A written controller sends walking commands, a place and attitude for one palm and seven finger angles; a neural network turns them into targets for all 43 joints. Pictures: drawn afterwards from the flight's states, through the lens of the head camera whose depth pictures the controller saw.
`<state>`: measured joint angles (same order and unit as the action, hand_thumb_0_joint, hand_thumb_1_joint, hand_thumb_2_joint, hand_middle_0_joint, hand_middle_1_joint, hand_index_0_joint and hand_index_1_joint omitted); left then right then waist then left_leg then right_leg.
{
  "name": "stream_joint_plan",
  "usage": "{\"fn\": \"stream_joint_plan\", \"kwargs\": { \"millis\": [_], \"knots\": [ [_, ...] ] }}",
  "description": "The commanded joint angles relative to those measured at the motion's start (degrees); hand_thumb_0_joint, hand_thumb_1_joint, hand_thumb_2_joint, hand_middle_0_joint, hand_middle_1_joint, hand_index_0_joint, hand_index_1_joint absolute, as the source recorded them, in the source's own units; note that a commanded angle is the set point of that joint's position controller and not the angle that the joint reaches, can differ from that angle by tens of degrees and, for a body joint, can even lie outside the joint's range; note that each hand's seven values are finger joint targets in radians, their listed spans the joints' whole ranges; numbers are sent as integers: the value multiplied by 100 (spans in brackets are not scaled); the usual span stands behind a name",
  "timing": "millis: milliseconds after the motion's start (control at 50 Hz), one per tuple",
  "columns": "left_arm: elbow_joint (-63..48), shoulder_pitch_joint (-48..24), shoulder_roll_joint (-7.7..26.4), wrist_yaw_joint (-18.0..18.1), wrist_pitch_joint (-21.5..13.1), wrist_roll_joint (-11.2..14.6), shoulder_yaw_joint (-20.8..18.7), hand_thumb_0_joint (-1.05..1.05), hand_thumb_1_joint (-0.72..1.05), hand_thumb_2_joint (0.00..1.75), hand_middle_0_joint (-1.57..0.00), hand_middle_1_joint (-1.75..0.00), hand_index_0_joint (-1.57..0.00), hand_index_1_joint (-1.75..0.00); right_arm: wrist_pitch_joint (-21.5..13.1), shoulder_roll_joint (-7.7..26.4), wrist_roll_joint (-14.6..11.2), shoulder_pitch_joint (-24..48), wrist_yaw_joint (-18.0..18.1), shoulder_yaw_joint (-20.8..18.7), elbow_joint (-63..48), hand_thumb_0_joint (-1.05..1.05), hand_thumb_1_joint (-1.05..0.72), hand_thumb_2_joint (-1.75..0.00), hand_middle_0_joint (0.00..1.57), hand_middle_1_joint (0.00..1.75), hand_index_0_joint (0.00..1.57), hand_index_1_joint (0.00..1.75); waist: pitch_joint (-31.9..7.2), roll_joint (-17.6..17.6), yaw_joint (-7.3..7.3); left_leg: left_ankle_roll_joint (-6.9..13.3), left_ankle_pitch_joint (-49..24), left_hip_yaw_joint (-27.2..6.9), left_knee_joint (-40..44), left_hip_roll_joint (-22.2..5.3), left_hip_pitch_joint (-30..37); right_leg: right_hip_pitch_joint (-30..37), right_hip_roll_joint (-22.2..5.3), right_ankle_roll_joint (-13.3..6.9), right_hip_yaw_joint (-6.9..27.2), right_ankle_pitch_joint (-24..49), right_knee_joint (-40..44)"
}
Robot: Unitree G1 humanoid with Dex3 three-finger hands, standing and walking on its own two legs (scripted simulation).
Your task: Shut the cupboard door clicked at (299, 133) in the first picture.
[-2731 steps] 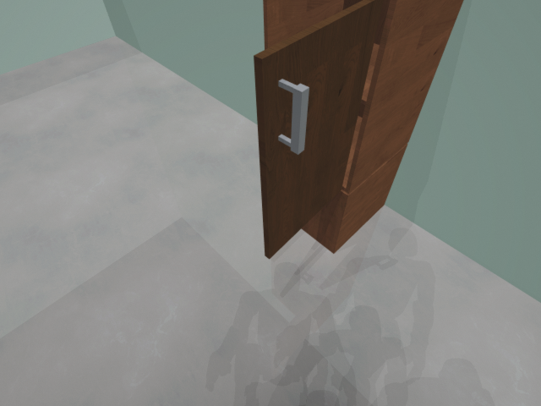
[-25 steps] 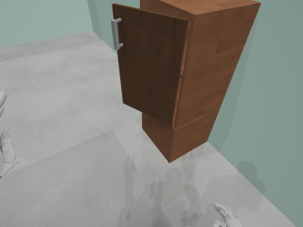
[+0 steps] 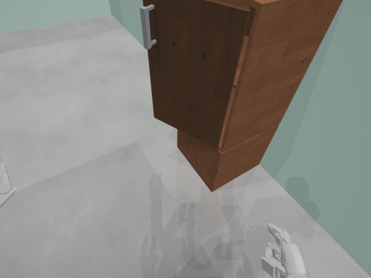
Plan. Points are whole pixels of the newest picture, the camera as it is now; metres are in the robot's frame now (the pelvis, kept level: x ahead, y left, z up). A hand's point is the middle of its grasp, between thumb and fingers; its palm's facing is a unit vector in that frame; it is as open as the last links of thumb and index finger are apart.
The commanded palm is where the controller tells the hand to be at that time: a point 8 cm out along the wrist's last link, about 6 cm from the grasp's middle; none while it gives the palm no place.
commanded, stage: stop stepping back and stand still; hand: left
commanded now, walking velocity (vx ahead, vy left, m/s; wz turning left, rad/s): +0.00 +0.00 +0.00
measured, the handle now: (149, 27) +0.86 +0.17 +0.13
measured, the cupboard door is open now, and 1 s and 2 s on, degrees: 25 25 25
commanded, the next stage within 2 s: let the arm hang, fingers relaxed in 0.12 s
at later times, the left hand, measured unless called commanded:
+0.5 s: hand out of the picture +0.03 +0.20 -0.15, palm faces -0.03 -0.98 -0.20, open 7.4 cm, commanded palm none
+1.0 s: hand out of the picture -0.10 +0.20 -0.17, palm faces +0.06 -0.97 -0.22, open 7.4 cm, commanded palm none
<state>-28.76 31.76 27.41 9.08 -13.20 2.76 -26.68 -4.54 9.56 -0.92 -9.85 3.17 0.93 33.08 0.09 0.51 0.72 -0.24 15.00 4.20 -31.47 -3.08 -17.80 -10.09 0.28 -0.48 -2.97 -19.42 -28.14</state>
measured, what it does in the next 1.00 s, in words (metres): shifts its weight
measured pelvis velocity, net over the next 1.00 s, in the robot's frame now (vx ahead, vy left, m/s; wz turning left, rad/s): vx -0.05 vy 0.02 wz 0.02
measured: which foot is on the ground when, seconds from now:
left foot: down 0.00-1.00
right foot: down 0.00-1.00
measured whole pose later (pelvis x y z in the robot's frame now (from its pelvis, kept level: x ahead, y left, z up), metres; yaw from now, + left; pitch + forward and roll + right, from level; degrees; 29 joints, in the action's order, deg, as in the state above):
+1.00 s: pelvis -0.05 +0.02 +0.00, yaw +1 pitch -2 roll -1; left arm 65.2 21.5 9.6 1.5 1.0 -1.1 -0.8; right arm 1.6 8.1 0.8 -18.7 1.2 -0.7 62.4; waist -0.3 -1.6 0.2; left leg 1.9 8.9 4.2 -26.9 -0.8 -16.6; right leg -10.2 -1.8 0.7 -3.4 -15.4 -27.3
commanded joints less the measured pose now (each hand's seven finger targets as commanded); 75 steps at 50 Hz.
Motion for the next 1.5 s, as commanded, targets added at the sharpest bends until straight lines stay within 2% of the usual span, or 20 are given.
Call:
{"fn": "stream_joint_plan", "kwargs": {
  "millis": [0,160,180,200,220,240,280,320,360,400,480,540,580,640,740,780,880,1020,1180,1480],
  "knots": [
    [-625,329,594,83,-46,98,-476,0,90,90,-20,-30,-20,-30,-71,837,-3,89,93,-285,-716,0,-90,-90,20,30,20,30,-1183,-60,-2,83,-2770,-250,153,-312,650,483,-506,19,415,3725,47],
    [-1355,-506,927,138,-67,16,-527,0,90,90,-20,-30,-20,-30,-157,837,42,265,221,-223,-731,0,-90,-90,20,30,20,30,-848,-596,-71,140,-1767,-431,584,-298,516,225,-344,47,362,2217,310],
    [-1292,-489,753,139,-75,10,-395,0,90,90,-20,-30,-20,-30,-169,808,49,251,227,-206,-728,0,-90,-90,20,30,20,30,-741,-676,-55,135,-1578,-465,666,-292,408,240,-339,37,327,1987,336],
    [3193,-597,-339,-662,805,-297,2241,0,90,90,-20,-30,-20,-30,-514,1919,-75,710,-333,-438,205,0,-90,-90,20,30,20,30,-4,-631,72,147,-2369,-514,-96,-389,99,-590,-741,-53,-43,2151,-329],
    [3453,-734,-366,-803,1294,-349,2052,0,90,90,-20,-30,-20,-30,-184,1830,29,317,-367,-515,381,0,-90,-90,20,30,20,30,-333,-820,11,129,-1962,-515,149,-498,217,-713,-672,-79,254,1184,-97],
    [3463,-761,-477,-854,1435,-352,2079,0,90,90,-20,-30,-20,-30,-59,1757,56,256,-343,-463,344,0,-90,-90,20,30,20,30,-131,-1054,0,201,-1321,-622,358,-610,-31,-828,-565,-17,116,354,-162],
    [3998,-1024,-505,-918,1388,-401,2162,0,90,90,-20,-30,-20,-30,90,1652,129,189,-339,-358,391,0,-90,-90,20,30,20,30,-213,-606,-83,394,-765,-977,645,-685,-470,-583,-384,-18,57,-113,-416],
    [4617,-1232,-430,-932,1354,-420,2234,0,90,90,-20,-30,-20,-30,180,1642,184,249,-335,-293,467,0,-90,-90,20,30,20,30,-208,281,-120,383,-405,-1086,725,-592,-531,-375,-410,-69,168,-24,-176],
    [5298,-1403,-371,-907,1334,-433,2283,0,90,90,-20,-30,-20,-30,263,1541,210,131,-339,-255,602,0,-90,-90,20,30,20,30,-277,886,-74,301,-526,-995,572,-402,-255,-426,-581,-165,371,29,114],
    [5948,-1501,-496,-862,1376,-413,2395,0,90,90,-20,-30,-20,-30,393,1295,242,-8,-343,-192,831,0,-90,-90,20,30,20,30,-164,1062,6,216,-315,-753,341,-163,103,-876,-824,-266,624,-318,479],
    [6914,-1625,-595,-827,1412,-388,2486,0,90,90,-20,-30,-20,-30,495,1124,263,-268,-325,-177,1289,0,-90,-90,20,30,20,30,-13,-193,111,157,-41,-721,544,-128,359,-1094,-752,-267,601,-626,590],
    [7593,-1185,-827,-810,1424,-384,2435,0,90,90,-20,-30,-20,-30,511,1034,270,-346,-265,-211,1603,0,-90,-90,20,30,20,30,82,-1205,-50,203,937,-959,1242,-247,-189,-501,-481,-187,374,-401,442],
    [7975,-949,-859,-815,1424,-386,2444,0,90,90,-20,-30,-20,-30,524,1048,244,-425,-232,-253,1764,0,-90,-90,20,30,20,30,47,-1392,-117,230,1243,-1055,1496,-322,-273,-230,-392,-170,244,-167,385],
    [8411,-762,-979,-817,1389,-386,2468,0,90,90,-20,-30,-20,-30,519,1003,218,-639,-185,-299,2005,0,-90,-90,20,30,20,30,18,-1142,-131,253,1342,-1094,1643,-359,-203,-115,-355,-169,222,-4,466],
    [8846,-841,-1054,-776,1297,-378,2497,0,90,90,-20,-30,-20,-30,528,777,178,-1036,-159,-305,2383,0,-90,-90,20,30,20,30,294,162,18,199,432,-735,1087,-226,306,-659,-641,-253,510,-368,1069],
    [8960,-881,-1090,-762,1295,-371,2505,0,90,90,-20,-30,-20,-30,549,689,176,-1156,-166,-297,2517,0,-90,-90,20,30,20,30,428,386,74,187,253,-664,953,-203,537,-999,-694,-263,529,-659,1202],
    [9156,-808,-1202,-734,1341,-376,2509,0,90,90,-20,-30,-20,-30,568,530,191,-1267,-163,-268,2754,0,-90,-90,20,30,20,30,705,159,60,196,430,-652,1066,-221,408,-1185,-639,-218,490,-886,1151],
    [9280,-697,-1384,-711,1341,-378,2505,0,90,90,-20,-30,-20,-30,491,417,196,-1190,-132,-243,2858,0,-90,-90,20,30,20,30,697,-214,-70,228,525,-838,1508,-310,77,-644,-503,-131,362,-47,826],
    [9266,-808,-1469,-692,1279,-368,2501,0,90,90,-20,-30,-20,-30,463,285,189,-1199,-130,-227,2929,0,-90,-90,20,30,20,30,534,-11,-36,176,-220,-615,1241,-223,390,-565,-600,-146,384,263,942],
    [9347,-855,-1472,-681,1262,-356,2497,0,90,90,-20,-30,-20,-30,449,320,166,-1150,-97,-228,2995,0,-90,-90,20,30,20,30,411,-148,-14,179,-715,-587,1143,-291,631,-338,-613,-139,339,604,985]
  ]
}}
